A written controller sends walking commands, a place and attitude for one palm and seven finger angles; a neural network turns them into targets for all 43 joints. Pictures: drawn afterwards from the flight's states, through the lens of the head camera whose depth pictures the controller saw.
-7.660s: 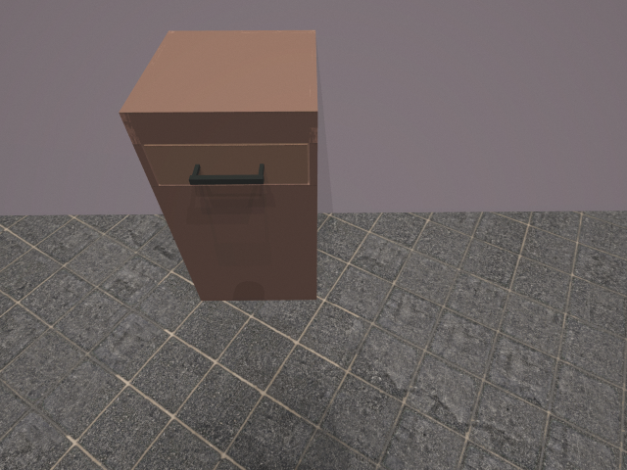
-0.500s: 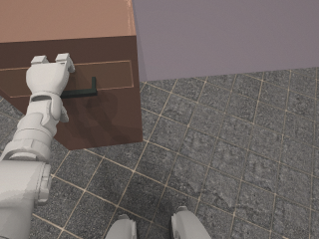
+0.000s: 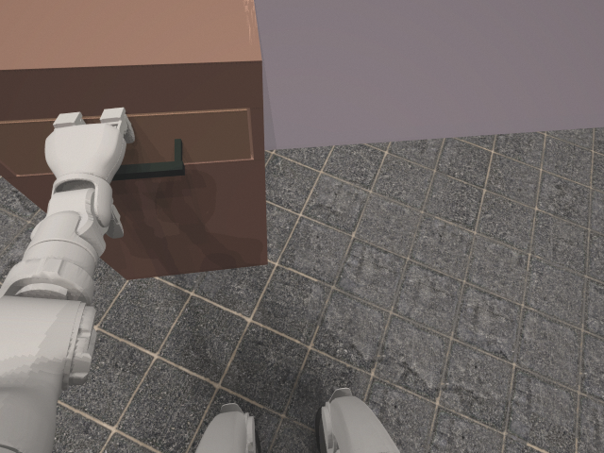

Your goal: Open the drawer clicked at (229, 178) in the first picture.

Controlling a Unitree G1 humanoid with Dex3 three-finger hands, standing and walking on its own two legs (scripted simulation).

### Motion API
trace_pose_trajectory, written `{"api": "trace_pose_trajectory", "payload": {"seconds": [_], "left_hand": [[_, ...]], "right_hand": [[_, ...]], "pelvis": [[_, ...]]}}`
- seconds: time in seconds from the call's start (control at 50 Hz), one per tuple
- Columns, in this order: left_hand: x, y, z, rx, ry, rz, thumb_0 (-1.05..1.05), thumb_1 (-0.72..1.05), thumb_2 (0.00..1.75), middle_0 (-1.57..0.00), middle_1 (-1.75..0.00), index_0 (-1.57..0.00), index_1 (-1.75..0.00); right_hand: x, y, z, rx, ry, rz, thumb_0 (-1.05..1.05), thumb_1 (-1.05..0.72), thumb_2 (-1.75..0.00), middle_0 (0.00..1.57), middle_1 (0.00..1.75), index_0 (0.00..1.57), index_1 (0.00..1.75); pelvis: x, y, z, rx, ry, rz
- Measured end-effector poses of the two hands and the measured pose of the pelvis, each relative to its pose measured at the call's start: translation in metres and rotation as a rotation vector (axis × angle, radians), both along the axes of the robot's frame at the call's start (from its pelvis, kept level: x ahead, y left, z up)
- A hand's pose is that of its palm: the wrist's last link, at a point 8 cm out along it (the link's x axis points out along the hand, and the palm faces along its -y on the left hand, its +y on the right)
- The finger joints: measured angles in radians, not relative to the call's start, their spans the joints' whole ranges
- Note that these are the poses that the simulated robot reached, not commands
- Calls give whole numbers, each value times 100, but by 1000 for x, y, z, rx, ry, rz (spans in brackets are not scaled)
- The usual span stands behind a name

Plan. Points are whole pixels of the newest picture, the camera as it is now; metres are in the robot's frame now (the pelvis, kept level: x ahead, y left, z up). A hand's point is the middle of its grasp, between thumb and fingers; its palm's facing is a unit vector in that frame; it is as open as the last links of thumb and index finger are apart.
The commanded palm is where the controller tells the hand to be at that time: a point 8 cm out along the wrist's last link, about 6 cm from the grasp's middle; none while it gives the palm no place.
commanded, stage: move the hooked fingers above the handle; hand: left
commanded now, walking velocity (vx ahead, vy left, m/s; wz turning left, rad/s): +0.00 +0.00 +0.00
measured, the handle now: (125, 161) +0.55 +0.23 -0.05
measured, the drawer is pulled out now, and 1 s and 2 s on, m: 0.00 0.00 0.00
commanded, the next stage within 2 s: lower the fingers behind the handle in 0.48 s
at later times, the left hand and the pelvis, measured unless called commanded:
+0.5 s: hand (104, 175) +0.50 +0.23 +0.00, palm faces -0.11 -0.05 -0.99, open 13.8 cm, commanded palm +0.49 +0.23 +0.05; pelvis +0.01 +0.00 +0.01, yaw +0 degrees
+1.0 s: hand (113, 180) +0.50 +0.23 -0.02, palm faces -0.04 -0.04 -1.00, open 13.8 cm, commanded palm +0.49 +0.22 +0.02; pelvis +0.01 +0.00 -0.01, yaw -1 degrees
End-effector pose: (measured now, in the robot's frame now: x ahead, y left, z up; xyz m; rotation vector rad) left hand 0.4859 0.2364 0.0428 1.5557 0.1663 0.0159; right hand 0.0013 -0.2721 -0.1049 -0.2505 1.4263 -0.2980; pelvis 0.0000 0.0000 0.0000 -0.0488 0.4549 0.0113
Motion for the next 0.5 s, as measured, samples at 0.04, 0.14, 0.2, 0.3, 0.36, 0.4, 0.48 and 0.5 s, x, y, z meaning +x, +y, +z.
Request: {"api": "trace_pose_trajectory", "payload": {"seconds": [0.04, 0.14, 0.2, 0.3, 0.36, 0.4, 0.48, 0.5], "left_hand": [[1, -1, -2, -11, 12, -8, 0, -49, 30, -32, -120, -32, -120], [3, -9, 10, -45, -21, -56, 0, -49, 30, -32, -120, -32, -120], [6, -9, 16, -35, -42, -52, 0, -49, 30, -32, -120, -32, -120], [5, -7, 15, -12, -20, -22, 0, -49, 30, -32, -120, -34, -121], [2, -4, 9, -12, 18, -1, 0, -49, 30, -32, -120, -33, -121], [-1, -2, 6, -17, 34, -4, 0, -49, 30, -32, -120, -33, -121], [-4, 0, 7, -35, 21, -39, 0, -49, 30, -32, -120, -33, -120], [-5, 0, 8, -36, 10, -49, 0, -49, 30, -32, -120, -32, -120]], "right_hand": [[-3, 2, 0, 3, 10, -6, 0, -91, -89, 21, 30, 20, 30], [-8, 5, 0, 12, 36, -19, 0, -91, -89, 21, 30, 20, 30], [-10, 6, 0, 20, 45, -22, 0, -91, -89, 21, 30, 20, 30], [-7, 6, 0, 34, 44, -29, 0, -91, -89, 21, 30, 20, 30], [-5, 5, 1, 36, 39, -29, 0, -91, -89, 21, 30, 20, 30], [-3, 4, 1, 31, 35, -26, 0, -91, -89, 21, 30, 20, 30], [2, 0, 2, 15, 31, -16, 0, -91, -89, 21, 30, 20, 30], [3, -2, 2, 11, 30, -13, 0, -91, -89, 21, 30, 20, 30]], "pelvis": [[1, 0, 1, 1, 3, -3], [6, -1, 3, 1, -2, -4], [9, -2, 4, 1, -6, -4], [11, -2, 6, 4, -11, -10], [11, -3, 8, 7, -14, -14], [12, -4, 8, 9, -13, -15], [12, -5, 8, 9, -11, -12], [13, -5, 7, 8, -10, -10]]}}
